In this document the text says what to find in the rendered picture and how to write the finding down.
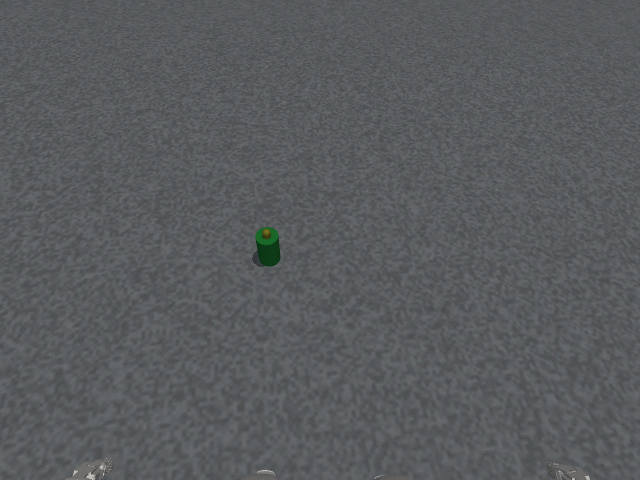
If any left robot hand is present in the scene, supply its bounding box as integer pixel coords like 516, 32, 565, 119
65, 458, 114, 480

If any right robot hand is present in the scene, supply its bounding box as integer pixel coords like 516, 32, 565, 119
546, 463, 590, 480

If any bottle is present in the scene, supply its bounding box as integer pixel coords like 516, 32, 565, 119
255, 227, 280, 267

